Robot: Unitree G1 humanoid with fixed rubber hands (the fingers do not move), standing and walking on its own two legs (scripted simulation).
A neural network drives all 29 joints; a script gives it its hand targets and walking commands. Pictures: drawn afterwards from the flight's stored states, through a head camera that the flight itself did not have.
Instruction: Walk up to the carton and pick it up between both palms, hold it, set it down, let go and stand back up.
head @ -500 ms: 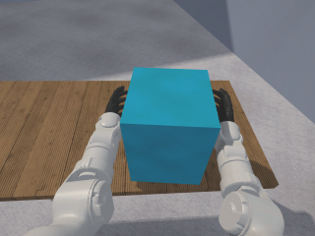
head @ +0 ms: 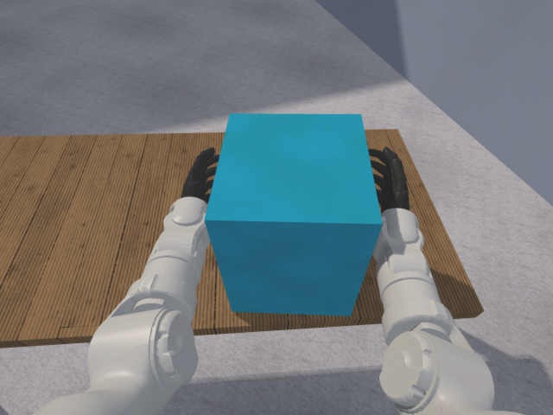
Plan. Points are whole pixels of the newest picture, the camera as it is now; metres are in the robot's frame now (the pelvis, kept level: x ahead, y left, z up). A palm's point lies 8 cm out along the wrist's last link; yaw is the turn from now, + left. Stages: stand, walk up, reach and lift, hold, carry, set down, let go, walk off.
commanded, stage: set down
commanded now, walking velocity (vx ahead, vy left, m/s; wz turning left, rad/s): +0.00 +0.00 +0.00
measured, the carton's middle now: (292, 219) +0.41 -0.07 +0.04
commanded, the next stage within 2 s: none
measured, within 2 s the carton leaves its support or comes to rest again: neither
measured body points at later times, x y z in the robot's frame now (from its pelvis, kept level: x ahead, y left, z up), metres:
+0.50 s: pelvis -0.01 +0.00 +0.00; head +0.04 +0.00 +0.45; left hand +0.45 +0.07 +0.07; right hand +0.39 -0.22 +0.08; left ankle -0.04 +0.11 -0.75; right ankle +0.00 -0.11 -0.75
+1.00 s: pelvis +0.00 +0.01 +0.00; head +0.06 +0.01 +0.45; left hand +0.46 +0.06 +0.07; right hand +0.39 -0.23 +0.08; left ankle -0.04 +0.11 -0.75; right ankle +0.00 -0.11 -0.75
